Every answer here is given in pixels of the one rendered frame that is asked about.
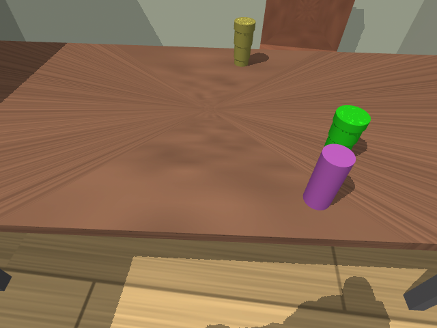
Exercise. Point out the table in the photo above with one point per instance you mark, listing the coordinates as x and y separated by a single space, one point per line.
178 142

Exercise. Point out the chair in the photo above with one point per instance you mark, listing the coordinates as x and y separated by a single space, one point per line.
305 25

